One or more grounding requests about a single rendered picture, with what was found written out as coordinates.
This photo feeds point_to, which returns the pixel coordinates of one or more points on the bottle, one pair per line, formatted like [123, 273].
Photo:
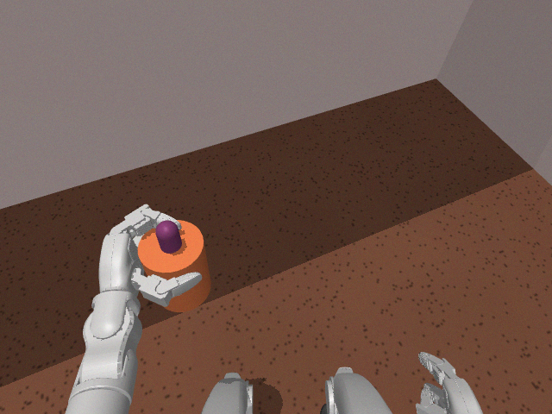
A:
[169, 252]

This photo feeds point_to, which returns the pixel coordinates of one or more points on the left robot hand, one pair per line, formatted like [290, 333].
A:
[120, 267]

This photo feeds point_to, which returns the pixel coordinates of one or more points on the left robot arm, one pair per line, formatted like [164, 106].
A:
[105, 381]

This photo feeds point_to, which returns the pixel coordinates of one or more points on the right robot hand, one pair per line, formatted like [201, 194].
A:
[455, 397]

